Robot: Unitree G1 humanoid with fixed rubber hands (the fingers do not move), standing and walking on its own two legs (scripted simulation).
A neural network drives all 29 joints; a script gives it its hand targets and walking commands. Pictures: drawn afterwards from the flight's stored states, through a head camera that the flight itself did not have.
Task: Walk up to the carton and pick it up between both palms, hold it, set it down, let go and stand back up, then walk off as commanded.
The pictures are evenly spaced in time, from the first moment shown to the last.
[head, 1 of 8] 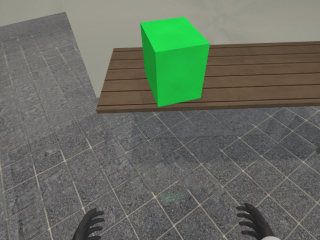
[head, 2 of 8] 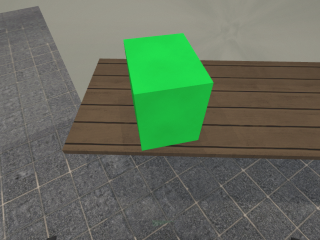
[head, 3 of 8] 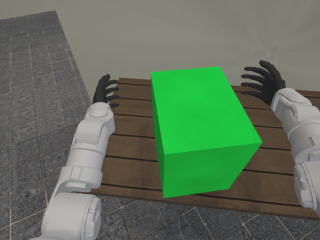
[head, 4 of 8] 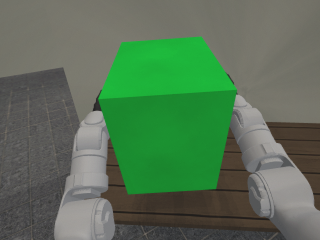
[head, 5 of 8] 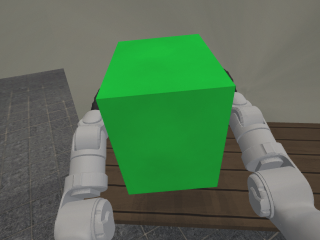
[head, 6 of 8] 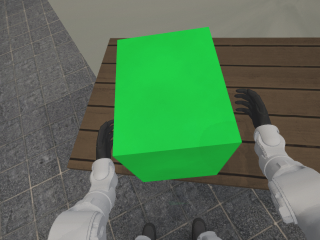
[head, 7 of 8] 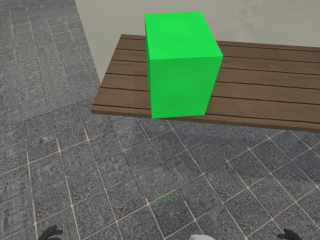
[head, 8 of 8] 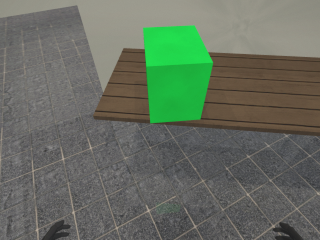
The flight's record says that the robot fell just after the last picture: no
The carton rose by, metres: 0.27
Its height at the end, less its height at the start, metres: +0.00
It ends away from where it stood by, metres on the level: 0.04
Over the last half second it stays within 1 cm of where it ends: yes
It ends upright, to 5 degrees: yes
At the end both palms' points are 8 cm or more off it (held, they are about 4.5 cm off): yes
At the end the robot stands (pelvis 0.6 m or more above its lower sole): yes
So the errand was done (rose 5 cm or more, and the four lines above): yes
